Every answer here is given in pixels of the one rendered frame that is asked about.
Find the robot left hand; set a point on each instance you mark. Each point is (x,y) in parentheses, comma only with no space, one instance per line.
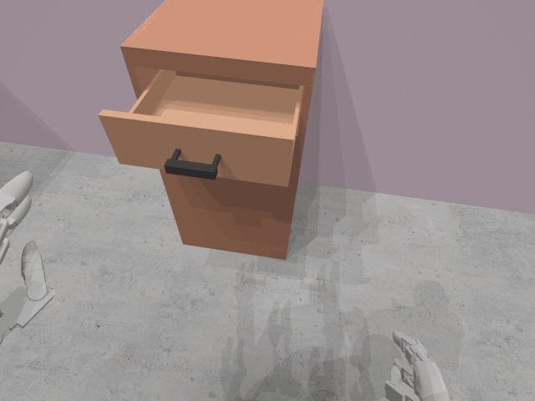
(19,308)

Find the cabinet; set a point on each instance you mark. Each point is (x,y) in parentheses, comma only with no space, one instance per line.
(265,40)

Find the handle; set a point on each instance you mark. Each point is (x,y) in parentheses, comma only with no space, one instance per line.
(193,169)

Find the robot right hand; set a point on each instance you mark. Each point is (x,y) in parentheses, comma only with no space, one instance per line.
(423,382)

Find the drawer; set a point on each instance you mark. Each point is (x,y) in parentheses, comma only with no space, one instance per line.
(252,124)

